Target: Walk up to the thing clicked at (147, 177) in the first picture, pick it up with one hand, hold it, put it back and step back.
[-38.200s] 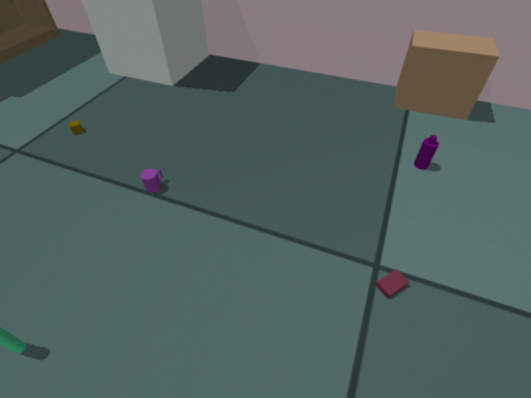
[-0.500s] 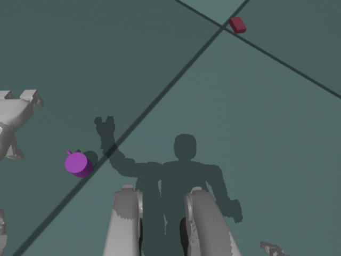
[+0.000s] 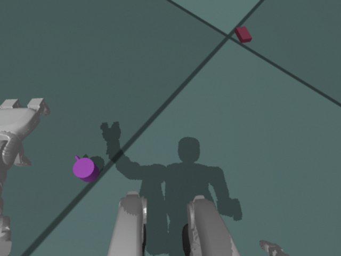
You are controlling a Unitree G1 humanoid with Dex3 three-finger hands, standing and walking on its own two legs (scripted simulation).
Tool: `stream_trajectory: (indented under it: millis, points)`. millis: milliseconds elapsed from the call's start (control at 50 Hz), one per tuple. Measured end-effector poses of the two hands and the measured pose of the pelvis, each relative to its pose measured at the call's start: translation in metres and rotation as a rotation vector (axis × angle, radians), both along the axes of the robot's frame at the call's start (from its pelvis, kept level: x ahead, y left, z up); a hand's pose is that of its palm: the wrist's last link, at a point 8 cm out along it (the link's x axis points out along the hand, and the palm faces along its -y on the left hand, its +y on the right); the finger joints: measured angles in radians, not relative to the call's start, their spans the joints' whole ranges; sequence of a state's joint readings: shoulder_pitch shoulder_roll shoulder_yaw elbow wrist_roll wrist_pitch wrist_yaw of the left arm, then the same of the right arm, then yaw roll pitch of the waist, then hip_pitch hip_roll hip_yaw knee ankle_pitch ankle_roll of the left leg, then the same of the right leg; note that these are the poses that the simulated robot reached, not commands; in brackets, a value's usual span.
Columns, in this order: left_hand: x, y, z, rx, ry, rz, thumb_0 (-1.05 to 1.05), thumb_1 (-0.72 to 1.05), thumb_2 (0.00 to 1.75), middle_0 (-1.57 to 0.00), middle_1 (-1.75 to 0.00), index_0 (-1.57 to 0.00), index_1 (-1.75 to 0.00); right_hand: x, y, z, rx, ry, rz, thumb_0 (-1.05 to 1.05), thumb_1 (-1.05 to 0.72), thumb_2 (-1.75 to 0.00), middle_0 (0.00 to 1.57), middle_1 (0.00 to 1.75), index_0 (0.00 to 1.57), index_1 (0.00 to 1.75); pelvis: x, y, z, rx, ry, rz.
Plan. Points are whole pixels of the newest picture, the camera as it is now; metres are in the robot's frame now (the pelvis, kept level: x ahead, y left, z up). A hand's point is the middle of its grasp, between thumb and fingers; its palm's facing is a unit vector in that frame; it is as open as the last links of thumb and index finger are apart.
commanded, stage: go down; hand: left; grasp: from above
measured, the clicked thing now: (84, 167) +0.42 +0.35 -0.52
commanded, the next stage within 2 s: withdraw in 0.84 s
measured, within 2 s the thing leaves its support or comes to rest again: neither
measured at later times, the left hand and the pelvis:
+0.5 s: hand (19, 140) +0.37 +0.37 -0.06, palm faces -0.42 -0.05 -0.91, open 14.2 cm; pelvis +0.01 +0.00 +0.01, yaw +0 degrees
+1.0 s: hand (18, 142) +0.37 +0.37 -0.06, palm faces -0.40 -0.04 -0.91, open 14.2 cm; pelvis +0.00 +0.00 +0.01, yaw +0 degrees
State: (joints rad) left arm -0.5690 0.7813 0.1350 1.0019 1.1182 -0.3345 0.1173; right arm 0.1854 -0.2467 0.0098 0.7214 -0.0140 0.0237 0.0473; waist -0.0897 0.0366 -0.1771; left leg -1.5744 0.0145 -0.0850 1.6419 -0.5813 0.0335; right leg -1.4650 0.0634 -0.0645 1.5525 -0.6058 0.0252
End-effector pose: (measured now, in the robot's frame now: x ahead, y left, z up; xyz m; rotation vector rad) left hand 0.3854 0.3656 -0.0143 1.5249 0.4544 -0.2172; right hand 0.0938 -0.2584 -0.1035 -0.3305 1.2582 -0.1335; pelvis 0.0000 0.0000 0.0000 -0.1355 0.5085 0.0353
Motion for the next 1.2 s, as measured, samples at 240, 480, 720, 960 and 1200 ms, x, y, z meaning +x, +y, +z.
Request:
stream_trajectory:
  millis: [240, 480, 720, 960, 1200]
  points:
    - [-0.002, 0.002, 0.008, 0.004, 0.003, 0.011, 0.00, -0.56, 1.01, -0.07, -1.12, -0.08, -1.12, 0.000, 0.000, 0.008, 0.004, 0.007, -0.004, 0.00, -0.93, -0.91, 0.20, 0.30, 0.20, 0.30, 0.003, 0.001, 0.009, 0.001, -0.006, 0.001]
    - [-0.009, 0.005, 0.012, -0.002, 0.006, 0.007, 0.00, -0.57, 1.01, -0.07, -1.11, -0.07, -1.11, 0.000, 0.001, 0.013, 0.003, 0.008, -0.011, 0.00, -0.93, -0.91, 0.20, 0.30, 0.20, 0.30, 0.005, 0.002, 0.014, 0.003, -0.011, 0.000]
    - [-0.014, 0.009, 0.012, 0.003, 0.002, 0.010, 0.00, -0.58, 1.02, -0.07, -1.10, -0.07, -1.10, 0.010, 0.003, 0.015, 0.004, -0.006, 0.001, 0.00, -0.93, -0.91, 0.20, 0.30, 0.20, 0.30, 0.007, 0.004, 0.015, 0.001, -0.013, 0.002]
    - [-0.015, 0.007, 0.007, 0.010, -0.003, 0.009, 0.00, -0.57, 1.02, -0.07, -1.10, -0.07, -1.10, 0.011, 0.001, 0.010, 0.005, -0.003, 0.011, 0.00, -0.92, -0.91, 0.20, 0.30, 0.20, 0.30, 0.004, 0.002, 0.011, 0.001, -0.009, 0.003]
    - [-0.015, 0.004, -0.022, 0.000, 0.041, -0.001, 0.00, -0.57, 1.04, -0.08, -1.06, -0.07, -1.07, 0.002, -0.004, -0.002, -0.003, 0.014, 0.020, 0.00, -0.92, -0.90, 0.20, 0.30, 0.20, 0.30, 0.002, 0.000, -0.003, 0.002, 0.017, -0.004]
